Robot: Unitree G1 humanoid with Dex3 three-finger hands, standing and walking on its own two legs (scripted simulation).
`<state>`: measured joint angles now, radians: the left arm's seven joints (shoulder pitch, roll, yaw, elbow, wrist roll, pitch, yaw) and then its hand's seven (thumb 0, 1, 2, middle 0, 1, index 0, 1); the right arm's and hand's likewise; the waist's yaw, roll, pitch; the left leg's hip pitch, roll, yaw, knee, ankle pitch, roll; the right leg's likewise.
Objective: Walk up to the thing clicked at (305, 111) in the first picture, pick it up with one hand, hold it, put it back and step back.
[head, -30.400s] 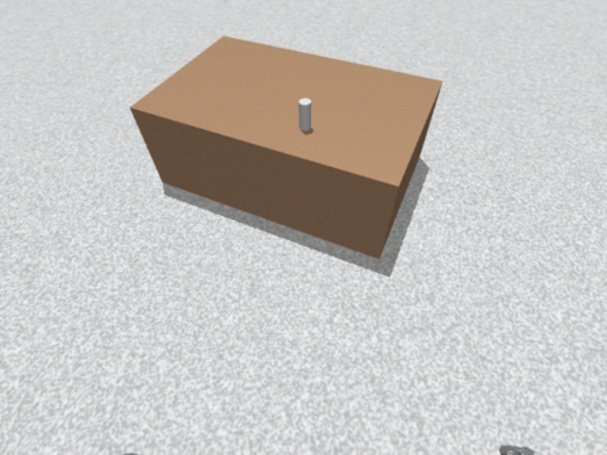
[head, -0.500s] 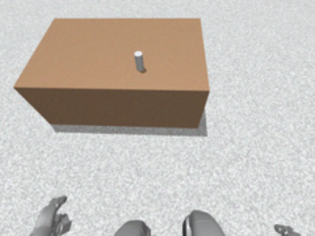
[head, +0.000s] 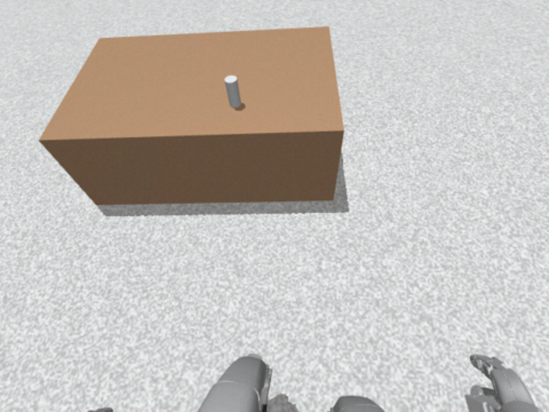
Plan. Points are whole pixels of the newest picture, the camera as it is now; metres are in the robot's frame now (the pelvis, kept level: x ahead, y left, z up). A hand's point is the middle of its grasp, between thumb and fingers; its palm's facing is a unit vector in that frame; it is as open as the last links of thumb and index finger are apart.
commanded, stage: step back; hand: left
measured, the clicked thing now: (233, 92) +1.12 +0.23 -0.29
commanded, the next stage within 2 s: stand in 1.04 s
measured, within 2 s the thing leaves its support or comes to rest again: neither
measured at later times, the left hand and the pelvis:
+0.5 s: hand out of the picture +0.00 +0.27 -0.14, palm faces +0.10 -0.93 -0.36, open 7.3 cm; pelvis -0.04 +0.00 +0.00, yaw +5 degrees
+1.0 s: hand out of the picture +0.07 +0.28 -0.14, palm faces +0.10 -0.92 -0.37, open 7.3 cm; pelvis -0.01 +0.01 +0.01, yaw +5 degrees
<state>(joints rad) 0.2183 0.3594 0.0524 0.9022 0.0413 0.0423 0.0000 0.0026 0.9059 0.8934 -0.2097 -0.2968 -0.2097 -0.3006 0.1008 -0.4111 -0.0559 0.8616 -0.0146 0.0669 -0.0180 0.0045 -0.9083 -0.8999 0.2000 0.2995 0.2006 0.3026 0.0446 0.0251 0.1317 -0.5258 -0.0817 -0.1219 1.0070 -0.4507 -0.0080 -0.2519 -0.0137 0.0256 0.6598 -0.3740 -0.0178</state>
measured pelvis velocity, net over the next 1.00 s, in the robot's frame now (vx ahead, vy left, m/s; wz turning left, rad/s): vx -0.01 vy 0.01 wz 0.09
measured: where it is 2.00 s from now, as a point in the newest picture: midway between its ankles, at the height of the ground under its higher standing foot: outside the picture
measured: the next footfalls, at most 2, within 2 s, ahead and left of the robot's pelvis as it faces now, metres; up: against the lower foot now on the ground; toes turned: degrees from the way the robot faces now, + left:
left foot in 0.18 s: +0.00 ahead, +0.13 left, +0.00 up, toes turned +4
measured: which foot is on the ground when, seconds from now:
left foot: up 0.00-0.16, down 0.18-1.00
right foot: down 0.00-1.00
